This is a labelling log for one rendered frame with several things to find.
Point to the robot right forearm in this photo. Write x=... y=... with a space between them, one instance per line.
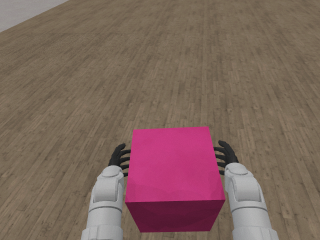
x=247 y=205

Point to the carton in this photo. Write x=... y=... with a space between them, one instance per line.
x=173 y=183

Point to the left robot hand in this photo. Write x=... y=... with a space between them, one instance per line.
x=116 y=159

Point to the robot left forearm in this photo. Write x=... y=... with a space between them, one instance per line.
x=106 y=206

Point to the right robot hand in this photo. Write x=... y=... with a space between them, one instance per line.
x=228 y=157

